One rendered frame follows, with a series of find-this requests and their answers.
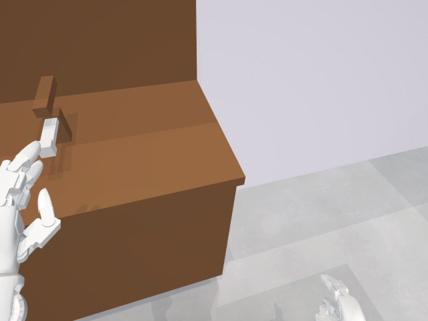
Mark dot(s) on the robot left hand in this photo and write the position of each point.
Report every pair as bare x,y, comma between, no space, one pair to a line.
16,179

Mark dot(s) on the robot left forearm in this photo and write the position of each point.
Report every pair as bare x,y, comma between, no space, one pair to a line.
13,306

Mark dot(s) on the counter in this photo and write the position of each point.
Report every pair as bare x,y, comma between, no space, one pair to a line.
144,179

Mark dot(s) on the robot right hand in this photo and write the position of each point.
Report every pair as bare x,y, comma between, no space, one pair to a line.
346,309

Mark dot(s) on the tap lever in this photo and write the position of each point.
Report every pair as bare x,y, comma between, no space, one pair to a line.
48,138

